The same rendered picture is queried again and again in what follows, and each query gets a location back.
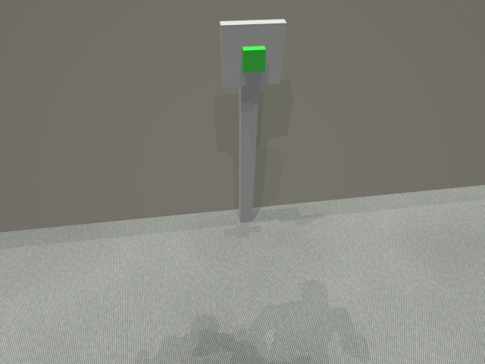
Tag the panel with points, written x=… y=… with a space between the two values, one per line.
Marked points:
x=235 y=35

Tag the button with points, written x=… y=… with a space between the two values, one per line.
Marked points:
x=253 y=58

